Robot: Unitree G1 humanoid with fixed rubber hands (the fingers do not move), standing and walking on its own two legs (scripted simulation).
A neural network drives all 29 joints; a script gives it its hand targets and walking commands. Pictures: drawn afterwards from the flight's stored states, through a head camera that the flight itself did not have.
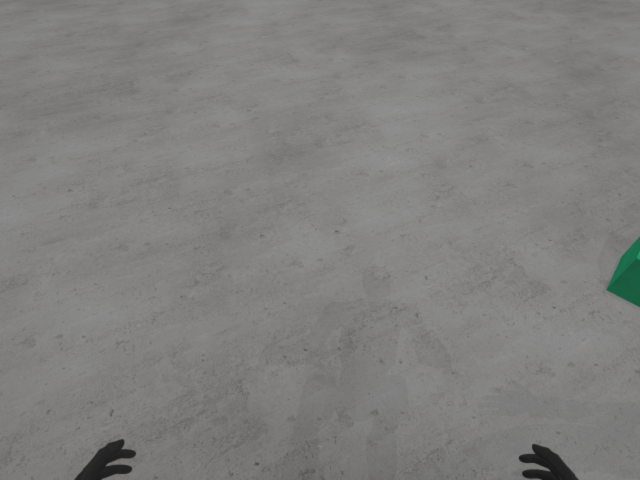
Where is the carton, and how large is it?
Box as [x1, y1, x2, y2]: [606, 237, 639, 306]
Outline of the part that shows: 639,237 621,257 606,289 638,306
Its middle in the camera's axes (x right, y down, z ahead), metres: +1.29 +0.10 +1.47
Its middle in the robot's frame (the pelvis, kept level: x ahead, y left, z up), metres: +0.98 -1.28 -0.66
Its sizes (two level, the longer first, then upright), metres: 0.239 0.189 0.195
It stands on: the floor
